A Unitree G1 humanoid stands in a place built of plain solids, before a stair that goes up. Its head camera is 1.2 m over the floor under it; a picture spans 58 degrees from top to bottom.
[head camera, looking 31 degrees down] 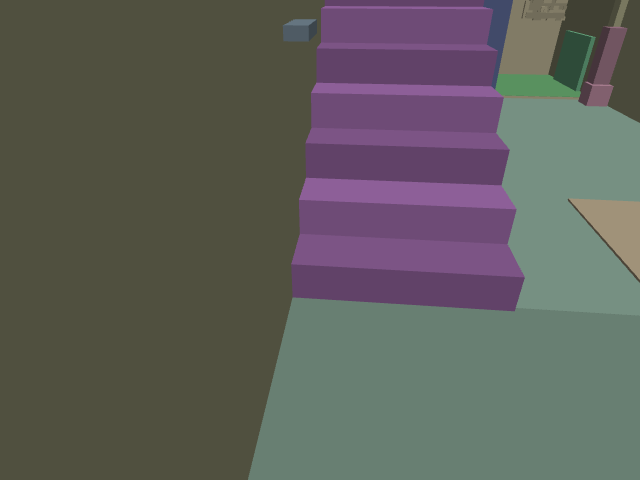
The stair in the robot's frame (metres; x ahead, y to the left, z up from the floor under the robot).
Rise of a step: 0.18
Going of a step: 0.26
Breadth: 0.95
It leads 6 degrees to the right of straight ahead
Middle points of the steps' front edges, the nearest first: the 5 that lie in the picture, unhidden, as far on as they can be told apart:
1.46 -0.35 0.18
1.71 -0.38 0.35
1.96 -0.40 0.53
2.22 -0.43 0.71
2.47 -0.45 0.89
